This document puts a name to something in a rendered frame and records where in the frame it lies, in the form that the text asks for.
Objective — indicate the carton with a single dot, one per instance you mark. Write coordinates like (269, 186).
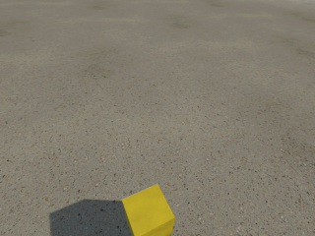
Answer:
(148, 213)

